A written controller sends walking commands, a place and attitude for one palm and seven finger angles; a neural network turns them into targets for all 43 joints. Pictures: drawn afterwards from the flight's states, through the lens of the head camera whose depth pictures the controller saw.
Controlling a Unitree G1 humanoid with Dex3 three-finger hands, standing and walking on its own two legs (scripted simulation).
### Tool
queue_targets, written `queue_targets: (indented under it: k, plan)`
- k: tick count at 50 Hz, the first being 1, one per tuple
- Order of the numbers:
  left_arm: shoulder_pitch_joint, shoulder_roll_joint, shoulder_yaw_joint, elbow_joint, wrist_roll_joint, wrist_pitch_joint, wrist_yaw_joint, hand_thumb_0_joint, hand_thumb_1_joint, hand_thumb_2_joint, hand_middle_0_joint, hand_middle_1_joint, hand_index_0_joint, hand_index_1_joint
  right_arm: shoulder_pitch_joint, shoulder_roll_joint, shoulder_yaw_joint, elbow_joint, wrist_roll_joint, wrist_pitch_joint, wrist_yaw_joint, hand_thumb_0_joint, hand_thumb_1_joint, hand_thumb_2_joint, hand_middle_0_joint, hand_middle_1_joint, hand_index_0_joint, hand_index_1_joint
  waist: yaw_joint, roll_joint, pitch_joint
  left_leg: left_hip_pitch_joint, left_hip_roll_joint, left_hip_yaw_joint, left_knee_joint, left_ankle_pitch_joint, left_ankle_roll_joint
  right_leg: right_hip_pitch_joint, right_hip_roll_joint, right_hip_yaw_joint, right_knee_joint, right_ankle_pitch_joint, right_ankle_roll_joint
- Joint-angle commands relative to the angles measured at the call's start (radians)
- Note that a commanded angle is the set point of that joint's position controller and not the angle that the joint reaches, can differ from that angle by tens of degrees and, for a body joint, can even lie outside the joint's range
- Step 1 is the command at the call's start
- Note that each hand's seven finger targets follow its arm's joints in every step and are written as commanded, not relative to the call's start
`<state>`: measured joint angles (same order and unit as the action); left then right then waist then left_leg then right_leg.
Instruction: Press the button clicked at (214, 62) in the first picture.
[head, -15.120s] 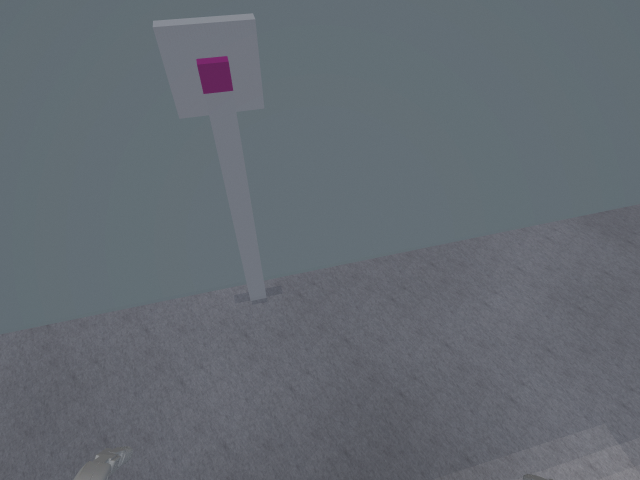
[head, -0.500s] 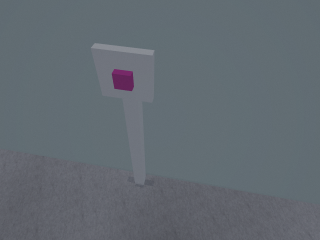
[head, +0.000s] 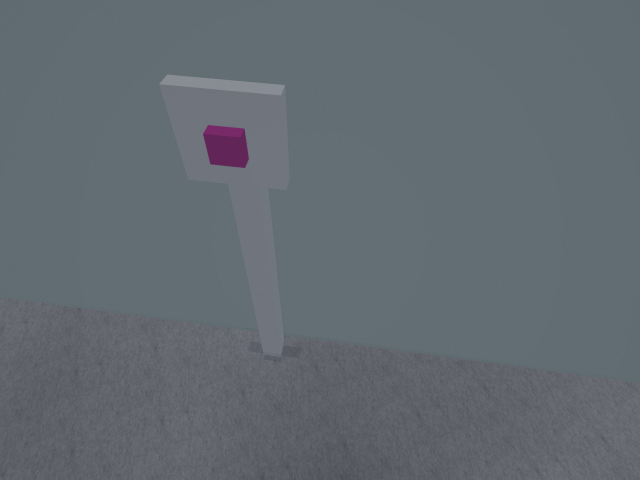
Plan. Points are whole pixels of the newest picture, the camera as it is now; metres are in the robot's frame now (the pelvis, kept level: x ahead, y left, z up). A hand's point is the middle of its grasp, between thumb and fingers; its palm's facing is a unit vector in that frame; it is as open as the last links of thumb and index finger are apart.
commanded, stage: come to a stop and stand still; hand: left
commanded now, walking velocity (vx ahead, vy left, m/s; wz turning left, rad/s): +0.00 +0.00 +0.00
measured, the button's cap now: (227, 145) +0.57 +0.19 +0.10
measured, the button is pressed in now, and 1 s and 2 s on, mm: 0 0 0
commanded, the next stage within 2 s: look again from close up in 0.14 s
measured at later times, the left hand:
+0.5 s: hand out of the picture +0.01 +0.19 -0.18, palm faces +0.03 -0.98 -0.22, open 7.3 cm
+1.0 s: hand (159, 439) +0.17 +0.21 -0.03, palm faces +0.26 -0.96 -0.11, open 6.9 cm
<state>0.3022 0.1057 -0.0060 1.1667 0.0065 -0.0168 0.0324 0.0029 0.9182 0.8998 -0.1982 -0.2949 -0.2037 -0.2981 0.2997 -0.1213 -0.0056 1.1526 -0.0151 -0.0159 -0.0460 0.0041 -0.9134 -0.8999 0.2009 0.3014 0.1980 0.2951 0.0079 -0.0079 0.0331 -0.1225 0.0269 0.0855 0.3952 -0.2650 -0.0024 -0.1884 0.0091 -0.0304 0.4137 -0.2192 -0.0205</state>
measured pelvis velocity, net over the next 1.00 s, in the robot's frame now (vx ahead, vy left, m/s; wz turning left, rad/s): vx -0.02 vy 0.01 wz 0.06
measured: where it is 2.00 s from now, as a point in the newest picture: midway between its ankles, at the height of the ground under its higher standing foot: outside the picture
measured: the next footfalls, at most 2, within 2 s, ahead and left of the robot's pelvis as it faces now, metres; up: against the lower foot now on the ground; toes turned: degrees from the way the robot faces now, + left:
none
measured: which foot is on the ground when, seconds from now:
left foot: down 0.00-1.00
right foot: down 0.00-1.00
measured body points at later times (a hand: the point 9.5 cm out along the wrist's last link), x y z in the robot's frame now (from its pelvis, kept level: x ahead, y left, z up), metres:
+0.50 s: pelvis +0.00 +0.01 -0.01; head +0.00 +0.00 +0.44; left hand +0.01 +0.24 -0.16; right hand +0.00 -0.20 -0.17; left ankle -0.03 +0.11 -0.74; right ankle +0.00 -0.10 -0.74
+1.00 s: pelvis -0.02 +0.01 -0.01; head -0.01 +0.00 +0.44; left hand +0.15 +0.26 -0.02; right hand +0.09 -0.23 -0.13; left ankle -0.03 +0.11 -0.74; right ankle +0.00 -0.10 -0.74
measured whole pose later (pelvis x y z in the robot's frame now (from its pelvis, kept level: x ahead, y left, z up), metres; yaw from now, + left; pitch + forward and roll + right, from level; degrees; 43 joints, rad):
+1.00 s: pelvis -0.02 +0.01 -0.01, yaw +3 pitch +1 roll +0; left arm 0.38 0.17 0.06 0.20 -0.16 -0.10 0.05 0.02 0.93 0.90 -0.26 -0.37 -0.27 -0.37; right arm 0.31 -0.23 -0.01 0.85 0.02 -0.26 -0.07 0.01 -0.91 -0.90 0.20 0.30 0.20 0.30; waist -0.02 0.02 -0.03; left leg -0.26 -0.01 0.04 0.56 -0.31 0.02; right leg -0.30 -0.04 -0.07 0.57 -0.28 0.00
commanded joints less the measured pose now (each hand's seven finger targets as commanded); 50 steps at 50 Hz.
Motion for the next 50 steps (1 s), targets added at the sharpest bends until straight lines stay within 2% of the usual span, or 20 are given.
queue_targets:
  k: [1,11,12,13,14,15,16,19,25,40,41,42,43,44,45,46,47,48,49,50]
  plan:
    - [0.066,0.088,0.014,-0.025,0.002,-0.011,0.008,0.000,0.900,0.900,-0.200,-0.300,-0.200,-0.300,0.092,-0.065,-0.004,-0.010,0.004,-0.009,0.002,0.000,-0.900,-0.900,0.200,0.300,0.200,0.300,-0.011,0.017,0.045,-0.039,0.091,-0.086,-0.083,0.086,0.015,-0.017,-0.109,0.113,-0.086,0.095,-0.017]
    - [0.069,0.094,0.015,-0.029,0.000,-0.016,0.009,0.000,0.900,0.900,-0.200,-0.300,-0.200,-0.300,0.105,-0.069,-0.004,-0.006,0.003,-0.010,0.002,0.000,-0.900,-0.900,0.200,0.300,0.200,0.300,-0.010,0.009,0.045,-0.043,0.091,-0.086,-0.082,0.099,0.011,-0.005,-0.110,0.112,-0.092,0.108,-0.022]
    - [0.136,0.141,0.016,-0.007,0.015,-0.036,0.048,0.000,0.900,0.900,-0.200,-0.300,-0.200,-0.300,-0.044,-0.117,-0.011,-0.081,0.013,-0.024,0.017,0.000,-0.900,-0.900,0.200,0.300,0.200,0.300,0.037,0.001,0.039,-0.114,0.087,-0.032,0.152,0.154,-0.010,0.005,-0.174,0.158,-0.027,0.596,0.004]
    - [0.094,0.180,0.022,-0.059,0.006,-0.043,0.039,0.000,0.900,0.900,-0.200,-0.300,-0.200,-0.300,0.049,-0.069,-0.009,-0.112,0.008,-0.008,0.020,0.000,-0.900,-0.900,0.200,0.300,0.200,0.300,-0.035,0.021,-0.066,-0.094,0.040,-0.066,0.120,-0.072,-0.002,0.027,-0.214,0.218,-0.045,0.351,-0.039]
    - [0.053,0.184,0.025,-0.078,0.007,-0.046,0.027,0.000,0.900,0.900,-0.200,-0.300,-0.200,-0.300,0.045,-0.065,-0.007,-0.103,-0.002,-0.004,0.025,0.000,-0.900,-0.900,0.200,0.300,0.200,0.300,-0.026,0.043,-0.035,-0.086,0.029,-0.064,0.100,-0.056,0.001,-0.012,-0.198,0.211,-0.050,0.220,-0.053]
    - [0.032,0.164,0.021,-0.081,0.006,-0.046,0.023,0.000,0.900,0.900,-0.200,-0.300,-0.200,-0.300,0.084,-0.070,-0.006,-0.100,-0.002,-0.009,0.025,0.000,-0.900,-0.900,0.200,0.300,0.200,0.300,-0.045,0.039,-0.060,-0.064,0.045,-0.077,0.072,-0.016,0.007,-0.049,-0.164,0.181,-0.041,0.051,-0.059]
    - [0.022,0.141,0.016,-0.090,0.006,-0.041,0.018,0.000,0.900,0.900,-0.200,-0.300,-0.200,-0.300,0.098,-0.076,-0.006,-0.099,-0.005,-0.013,0.025,0.000,-0.900,-0.900,0.200,0.300,0.200,0.300,-0.041,0.047,-0.033,-0.071,0.057,-0.089,0.058,0.027,0.016,-0.074,-0.131,0.150,-0.026,0.001,-0.050]
    - [0.019,0.120,0.009,-0.094,0.004,-0.031,0.013,0.000,0.900,0.900,-0.200,-0.300,-0.200,-0.300,0.101,-0.091,-0.004,-0.108,-0.003,-0.019,0.021,0.000,-0.900,-0.900,0.200,0.300,0.200,0.300,-0.031,0.021,-0.006,-0.102,0.085,-0.113,0.021,0.098,0.035,-0.046,-0.097,0.107,0.017,0.059,-0.036]
    - [0.024,0.129,0.009,-0.100,0.003,-0.019,0.010,0.000,0.900,0.900,-0.200,-0.300,-0.200,-0.300,0.075,-0.119,0.000,-0.108,-0.003,-0.023,0.017,0.000,-0.900,-0.900,0.200,0.300,0.200,0.300,-0.013,0.005,0.055,-0.118,0.087,-0.116,-0.024,0.116,0.041,-0.045,-0.090,0.102,0.031,0.088,-0.028]
    - [0.012,0.158,0.015,-0.101,0.003,-0.013,0.007,0.000,0.900,0.900,-0.200,-0.300,-0.200,-0.300,0.047,-0.138,0.000,-0.073,-0.002,-0.024,0.014,0.000,-0.900,-0.900,0.200,0.300,0.200,0.300,-0.008,0.019,0.020,-0.060,0.089,-0.098,-0.043,0.152,0.038,-0.009,-0.101,0.103,0.017,0.152,-0.023]
    - [0.094,0.177,0.017,-0.066,0.012,-0.019,0.045,0.000,0.900,0.900,-0.200,-0.300,-0.200,-0.300,-0.059,-0.173,-0.010,-0.145,0.014,-0.020,0.023,0.000,-0.900,-0.900,0.200,0.300,0.200,0.300,0.032,-0.090,0.078,-0.145,0.109,-0.055,0.155,0.236,0.012,-0.035,-0.164,0.137,0.019,0.511,0.003]
    - [-0.693,0.452,0.207,-1.605,-0.190,-0.236,0.024,0.000,0.900,0.900,-0.228,-0.330,-0.228,-0.330,-0.043,-0.324,-0.037,-0.486,0.064,-0.176,-0.018,0.000,-0.900,-0.900,0.200,0.300,0.200,0.300,-0.089,0.077,-0.471,0.082,-0.015,-0.099,0.030,0.350,0.022,0.093,-0.064,0.061,0.092,0.396,-0.017]
    - [-0.206,0.358,0.178,-1.341,-0.109,-0.177,0.041,0.000,0.900,0.900,-0.255,-0.360,-0.255,-0.360,-0.132,-0.233,-0.005,-0.439,0.046,-0.266,-0.055,0.000,-0.900,-0.900,0.200,0.300,0.200,0.300,0.008,0.258,-0.413,0.137,0.012,-0.069,0.026,0.510,0.022,0.058,-0.022,0.036,0.128,0.206,-0.038]
    - [-0.170,0.267,0.129,-1.229,-0.138,-0.130,0.088,0.000,0.900,0.900,-0.282,-0.390,-0.282,-0.390,-0.122,-0.236,-0.016,-0.365,0.051,-0.291,-0.058,0.000,-0.900,-0.900,0.200,0.300,0.200,0.300,-0.024,0.249,-0.331,0.047,0.022,-0.077,0.029,0.403,-0.017,-0.015,-0.025,-0.019,0.128,0.081,-0.022]
    - [0.109,0.025,-0.019,-1.070,-0.151,-0.042,0.073,0.000,0.900,0.900,-0.310,-0.420,-0.310,-0.420,-0.082,-0.183,-0.013,-0.366,0.066,-0.295,-0.041,0.000,-0.900,-0.900,0.200,0.300,0.200,0.300,-0.034,0.179,-0.220,0.006,0.029,-0.091,0.020,0.337,-0.012,-0.092,-0.026,-0.036,0.110,0.040,-0.004]
    - [-0.060,0.064,0.005,-1.251,-0.187,-0.068,0.053,0.000,0.900,0.900,-0.337,-0.450,-0.337,-0.450,-0.112,-0.232,-0.018,-0.448,0.065,-0.313,-0.033,0.000,-0.900,-0.900,0.200,0.300,0.200,0.300,-0.046,0.139,-0.090,-0.073,0.017,-0.117,0.032,0.244,-0.009,-0.115,-0.033,-0.045,0.097,0.054,0.000]
    - [-0.070,0.135,0.070,-1.261,-0.178,-0.113,0.033,0.000,0.900,0.900,-0.365,-0.480,-0.365,-0.480,-0.104,-0.252,-0.040,-0.467,0.052,-0.326,-0.032,0.000,-0.900,-0.900,0.200,0.300,0.200,0.300,-0.068,0.081,-0.105,-0.101,0.006,-0.111,0.074,0.160,-0.001,-0.158,-0.028,-0.050,0.087,0.020,0.001]
    - [-0.040,0.119,0.072,-1.196,-0.175,-0.161,0.005,0.000,0.900,0.900,-0.393,-0.510,-0.393,-0.510,-0.104,-0.252,-0.043,-0.491,0.042,-0.335,-0.030,0.000,-0.900,-0.900,0.200,0.300,0.200,0.300,-0.072,-0.018,-0.044,-0.177,-0.007,-0.115,0.107,0.104,0.005,-0.213,-0.021,-0.067,0.099,-0.019,0.005]
    - [0.102,0.115,0.114,-1.088,-0.186,-0.199,-0.034,0.000,0.900,0.900,-0.420,-0.540,-0.420,-0.540,-0.107,-0.252,-0.056,-0.522,0.040,-0.335,-0.021,0.000,-0.900,-0.900,0.200,0.300,0.200,0.300,-0.037,-0.103,-0.030,-0.247,-0.017,-0.107,0.140,0.063,0.007,-0.240,-0.018,-0.071,0.116,-0.068,0.002]
    - [0.187,0.064,0.088,-1.021,-0.199,-0.248,-0.085,0.000,0.900,0.900,-0.447,-0.570,-0.447,-0.570,-0.112,-0.243,-0.055,-0.557,0.037,-0.332,-0.008,0.000,-0.900,-0.900,0.200,0.300,0.200,0.300,-0.018,-0.200,-0.029,-0.307,-0.025,-0.103,0.180,0.029,0.004,-0.285,-0.011,-0.081,0.159,-0.112,0.005]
